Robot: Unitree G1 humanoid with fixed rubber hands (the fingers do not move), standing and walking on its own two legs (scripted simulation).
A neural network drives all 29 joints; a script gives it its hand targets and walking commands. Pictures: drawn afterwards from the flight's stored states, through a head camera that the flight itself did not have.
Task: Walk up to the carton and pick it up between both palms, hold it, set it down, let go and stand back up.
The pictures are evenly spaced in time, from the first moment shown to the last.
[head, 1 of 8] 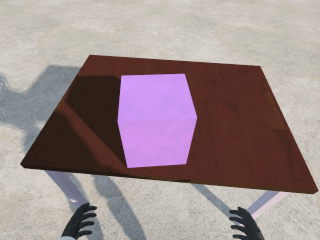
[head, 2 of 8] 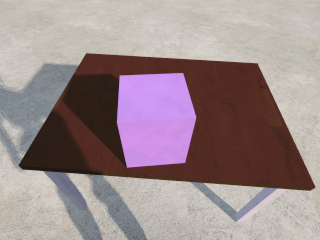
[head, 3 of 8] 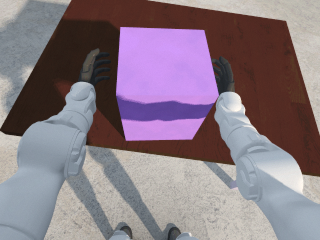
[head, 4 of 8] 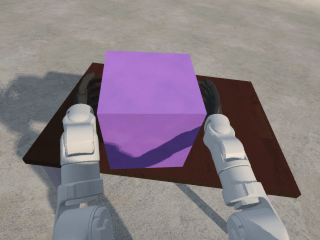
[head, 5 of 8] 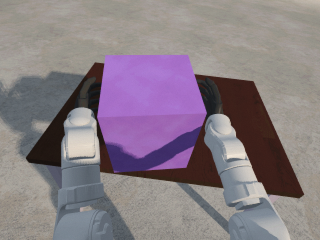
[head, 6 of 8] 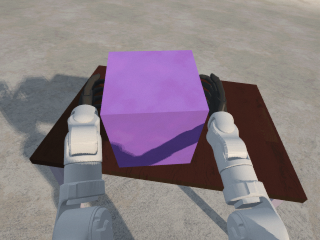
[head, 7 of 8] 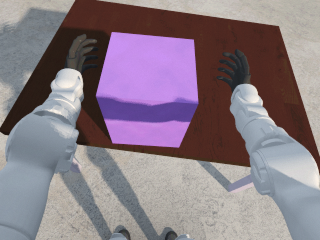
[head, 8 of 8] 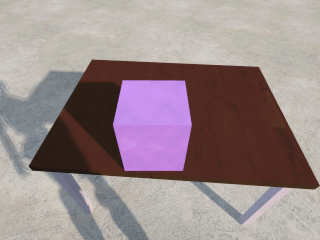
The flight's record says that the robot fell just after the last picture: no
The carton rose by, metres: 0.17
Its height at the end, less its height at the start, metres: +0.00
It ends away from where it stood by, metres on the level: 0.03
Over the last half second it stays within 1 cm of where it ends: yes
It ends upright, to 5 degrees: yes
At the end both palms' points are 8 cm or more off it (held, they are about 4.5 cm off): yes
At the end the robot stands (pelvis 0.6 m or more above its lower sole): yes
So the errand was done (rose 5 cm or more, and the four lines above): yes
